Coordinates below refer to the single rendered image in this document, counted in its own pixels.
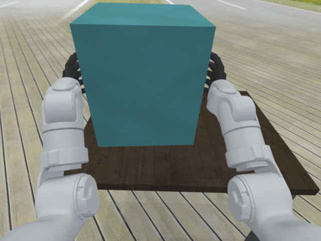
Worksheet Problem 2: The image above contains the table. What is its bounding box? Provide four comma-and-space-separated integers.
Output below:
64, 91, 320, 241

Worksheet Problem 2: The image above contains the robot left forearm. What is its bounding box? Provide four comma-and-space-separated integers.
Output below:
35, 77, 89, 215

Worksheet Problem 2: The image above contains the robot right hand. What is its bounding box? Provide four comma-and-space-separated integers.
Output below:
204, 52, 226, 94

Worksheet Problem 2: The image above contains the carton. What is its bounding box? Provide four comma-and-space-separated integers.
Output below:
70, 3, 216, 147

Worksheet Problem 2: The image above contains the right robot upper arm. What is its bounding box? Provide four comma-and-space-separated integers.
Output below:
228, 171, 321, 241

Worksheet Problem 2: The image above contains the robot right forearm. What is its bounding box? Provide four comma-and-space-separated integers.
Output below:
206, 79, 293, 209

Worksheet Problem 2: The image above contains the left robot upper arm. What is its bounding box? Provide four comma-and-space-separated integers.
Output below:
0, 173, 100, 241

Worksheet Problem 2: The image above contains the robot left hand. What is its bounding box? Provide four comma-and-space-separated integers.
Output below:
62, 52, 85, 94

